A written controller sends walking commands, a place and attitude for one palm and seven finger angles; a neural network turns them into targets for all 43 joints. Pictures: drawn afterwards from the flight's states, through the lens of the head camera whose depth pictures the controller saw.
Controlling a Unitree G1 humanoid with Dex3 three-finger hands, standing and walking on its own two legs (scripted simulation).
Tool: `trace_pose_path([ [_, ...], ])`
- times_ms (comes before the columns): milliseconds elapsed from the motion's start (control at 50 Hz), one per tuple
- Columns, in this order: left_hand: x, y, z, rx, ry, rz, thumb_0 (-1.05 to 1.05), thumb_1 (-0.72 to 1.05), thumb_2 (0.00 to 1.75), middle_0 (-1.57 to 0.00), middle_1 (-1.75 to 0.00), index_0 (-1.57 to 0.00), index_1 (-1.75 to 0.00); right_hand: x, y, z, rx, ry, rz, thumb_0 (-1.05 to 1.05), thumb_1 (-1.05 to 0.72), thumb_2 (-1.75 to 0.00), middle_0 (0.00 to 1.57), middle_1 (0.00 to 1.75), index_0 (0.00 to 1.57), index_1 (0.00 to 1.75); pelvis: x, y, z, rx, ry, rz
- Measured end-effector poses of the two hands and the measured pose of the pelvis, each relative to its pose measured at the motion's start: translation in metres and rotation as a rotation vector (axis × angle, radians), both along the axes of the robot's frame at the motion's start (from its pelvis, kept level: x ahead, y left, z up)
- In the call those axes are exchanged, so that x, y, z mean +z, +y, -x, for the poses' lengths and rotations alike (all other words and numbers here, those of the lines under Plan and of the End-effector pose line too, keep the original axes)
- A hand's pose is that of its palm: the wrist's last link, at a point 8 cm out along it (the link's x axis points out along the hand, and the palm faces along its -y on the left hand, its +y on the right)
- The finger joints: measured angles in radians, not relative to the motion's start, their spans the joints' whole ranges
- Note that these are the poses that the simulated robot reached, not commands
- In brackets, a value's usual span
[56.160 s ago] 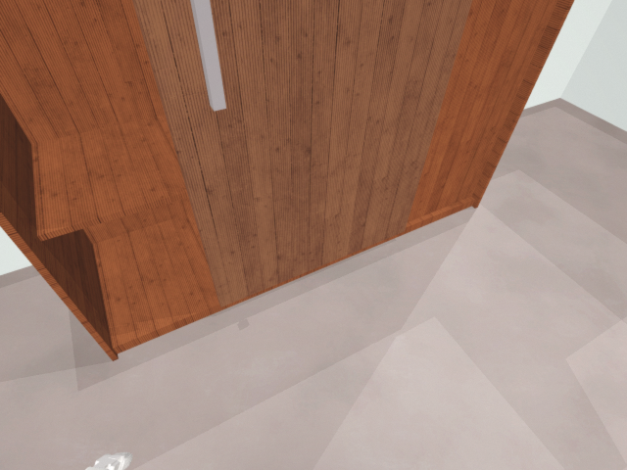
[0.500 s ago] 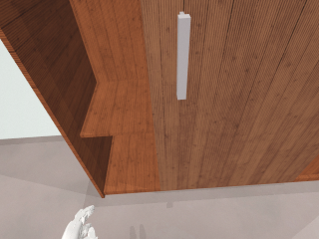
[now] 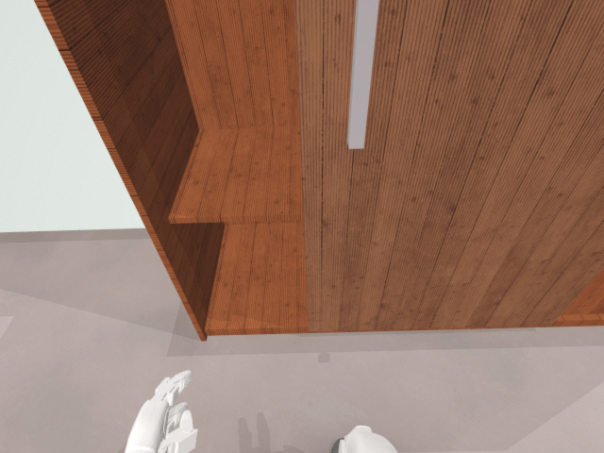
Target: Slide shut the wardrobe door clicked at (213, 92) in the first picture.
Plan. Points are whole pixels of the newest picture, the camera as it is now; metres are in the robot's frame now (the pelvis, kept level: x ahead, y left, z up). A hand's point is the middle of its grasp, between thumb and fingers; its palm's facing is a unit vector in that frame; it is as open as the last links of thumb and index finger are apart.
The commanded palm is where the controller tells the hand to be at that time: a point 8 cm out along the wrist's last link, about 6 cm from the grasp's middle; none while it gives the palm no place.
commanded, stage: stop stepping back and stand still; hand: right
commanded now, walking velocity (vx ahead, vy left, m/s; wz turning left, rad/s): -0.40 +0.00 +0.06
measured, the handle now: (359, 73) +0.63 -0.08 +0.22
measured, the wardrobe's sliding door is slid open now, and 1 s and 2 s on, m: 0.36 0.36 0.36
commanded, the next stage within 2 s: none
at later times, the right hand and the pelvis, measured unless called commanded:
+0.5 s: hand out of the picture +0.08 -0.32 +0.25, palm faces +0.48 +0.79 -0.39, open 7.4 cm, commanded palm -0.01 -0.37 +0.21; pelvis -0.13 -0.06 +0.01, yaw -3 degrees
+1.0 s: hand out of the picture -0.02 -0.40 +0.27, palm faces +0.47 +0.82 -0.33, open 7.4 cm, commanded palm -0.09 -0.43 +0.21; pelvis -0.24 -0.14 +0.03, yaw +2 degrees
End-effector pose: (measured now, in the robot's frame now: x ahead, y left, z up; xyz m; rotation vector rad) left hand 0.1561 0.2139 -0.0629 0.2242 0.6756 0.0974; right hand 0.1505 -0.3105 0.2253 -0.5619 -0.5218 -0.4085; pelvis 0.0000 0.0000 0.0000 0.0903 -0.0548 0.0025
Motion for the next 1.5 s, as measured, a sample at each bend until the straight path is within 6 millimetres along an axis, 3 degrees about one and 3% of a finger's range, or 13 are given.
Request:
trace_pose_path([
  [140,0.01,0.004,0.058,0.034,0.092,-0.01,0.02,0.91,0.89,-0.21,-0.3,-0.2,-0.3,-0.002,0.011,0.041,0.066,-0.009,-0.052,0.01,-0.89,-0.9,0.21,0.3,0.21,0.3,0.014,0.001,0.031,-0.009,0.009,0.05],
  [300,0.021,0.008,0.095,0.078,0.024,-0.138,0.01,0.91,0.89,-0.21,-0.3,-0.2,-0.3,-0.007,-0.028,0.074,0.024,-0.028,0.021,0.01,-0.89,-0.9,0.22,0.3,0.21,0.3,-0.002,-0.031,0.088,-0.026,0.08,0.065],
  [420,0.036,-0.024,0.142,0.17,-0.029,-0.064,0.01,0.91,0.89,-0.2,-0.3,-0.2,-0.3,0.011,-0.047,0.1,0.043,-0.045,0.011,0.01,-0.89,-0.9,0.21,0.3,0.21,0.3,0.017,-0.05,0.112,0.039,0.014,0.108],
  [500,0.02,-0.043,0.168,0.12,0.032,-0.004,0.01,0.91,0.89,-0.2,-0.3,-0.2,-0.3,0.029,-0.047,0.117,0.078,-0.108,0.059,0.01,-0.89,-0.9,0.21,0.3,0.21,0.3,0.015,-0.059,0.131,-0.05,0.014,0.049],
  [600,-0.009,-0.054,0.193,0.118,0.103,-0.011,0.01,0.9,0.89,-0.21,-0.3,-0.2,-0.3,-0.008,-0.074,0.153,0.074,0.017,0.081,0.0,-0.89,-0.9,0.21,0.3,0.21,0.3,-0.009,-0.077,0.161,-0.025,0.005,0.005],
  [740,-0.003,-0.089,0.218,0.042,0.074,-0.127,0.02,0.91,0.89,-0.21,-0.3,-0.2,-0.3,-0.039,-0.114,0.201,0.04,-0.074,-0.027,0.01,-0.89,-0.9,0.21,0.3,0.21,0.3,-0.029,-0.112,0.201,0.018,0.021,0.042],
  [940,0.02,-0.157,0.266,0.039,0.05,0.046,0.01,0.91,0.89,-0.21,-0.3,-0.2,-0.3,0.055,-0.127,0.219,0.131,-0.335,0.054,0.01,-0.89,-0.9,0.21,0.3,0.21,0.3,0.016,-0.133,0.231,0.016,-0.008,0.004],
  [1000,0.023,-0.159,0.281,0.065,0.083,0.08,0.01,0.9,0.89,-0.21,-0.3,-0.2,-0.3,0.05,-0.135,0.214,0.113,-0.18,0.029,0.0,-0.89,-0.9,0.21,0.3,0.2,0.3,0.028,-0.136,0.237,0.034,0.019,-0.019],
  [1080,0.022,-0.148,0.298,0.111,0.117,0.087,0.01,0.9,0.89,-0.21,-0.31,-0.21,-0.3,0.008,-0.134,0.212,0.094,0.138,-0.03,0.0,-0.9,-0.9,0.2,0.3,0.2,0.3,0.034,-0.135,0.245,0.058,0.037,-0.017],
  [1180,0.01,-0.117,0.305,0.115,0.114,0.014,0.01,0.9,0.89,-0.21,-0.31,-0.2,-0.3,-0.028,-0.108,0.23,0.104,0.297,-0.016,0.01,-0.89,-0.9,0.21,0.3,0.2,0.3,0.018,-0.123,0.251,0.069,0.038,0.022],
  [1260,0.002,-0.091,0.301,0.127,0.135,-0.05,0.01,0.9,0.89,-0.21,-0.3,-0.2,-0.3,-0.009,-0.093,0.243,0.133,0.13,0.0,0.02,-0.89,-0.9,0.22,0.3,0.21,0.3,0.01,-0.121,0.256,0.03,-0.001,-0.019],
  [1380,0.029,-0.077,0.286,0.172,0.069,-0.098,0.02,0.91,0.89,-0.2,-0.3,-0.2,-0.3,0.029,-0.112,0.241,0.068,-0.119,0.014,0.01,-0.88,-0.9,0.22,0.3,0.21,0.3,0.017,-0.124,0.249,0.055,0.02,0.041],
  [1500,0.027,-0.093,0.267,0.197,-0.005,-0.075,0.01,0.91,0.89,-0.2,-0.3,-0.2,-0.3,0.003,-0.135,0.209,0.027,0.002,-0.087,0.01,-0.89,-0.9,0.21,0.3,0.2,0.3,0.013,-0.146,0.244,0.056,0.02,0.078],
])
